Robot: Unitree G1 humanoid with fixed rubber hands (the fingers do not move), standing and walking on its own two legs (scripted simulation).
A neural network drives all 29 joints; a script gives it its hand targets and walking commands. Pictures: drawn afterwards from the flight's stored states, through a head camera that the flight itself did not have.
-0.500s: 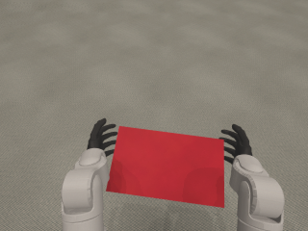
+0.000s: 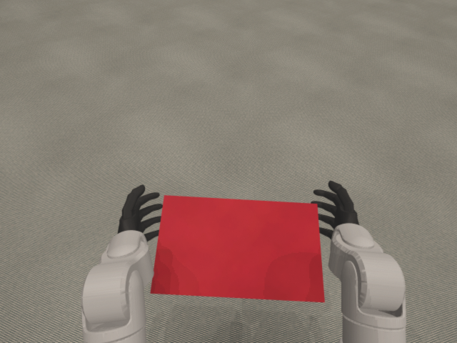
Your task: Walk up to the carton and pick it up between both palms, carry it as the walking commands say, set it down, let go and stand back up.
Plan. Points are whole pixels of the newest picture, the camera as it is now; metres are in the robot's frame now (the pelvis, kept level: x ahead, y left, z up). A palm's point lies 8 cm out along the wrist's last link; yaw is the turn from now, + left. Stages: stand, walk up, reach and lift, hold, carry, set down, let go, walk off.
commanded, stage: carry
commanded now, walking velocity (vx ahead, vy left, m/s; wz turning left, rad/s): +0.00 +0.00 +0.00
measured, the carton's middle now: (235, 252) +0.28 +0.00 +0.00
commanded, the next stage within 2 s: none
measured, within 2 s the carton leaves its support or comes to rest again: neither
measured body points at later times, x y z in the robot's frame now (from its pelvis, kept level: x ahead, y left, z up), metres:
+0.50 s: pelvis +0.16 +0.01 -0.01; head +0.16 +0.00 +0.44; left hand +0.43 +0.16 +0.09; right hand +0.42 -0.17 +0.08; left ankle +0.05 +0.12 -0.68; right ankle +0.04 -0.08 -0.72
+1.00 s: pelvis +0.27 +0.01 +0.01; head +0.30 +0.00 +0.46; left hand +0.56 +0.16 +0.09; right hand +0.55 -0.16 +0.08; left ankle +0.23 +0.11 -0.72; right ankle +0.19 -0.08 -0.71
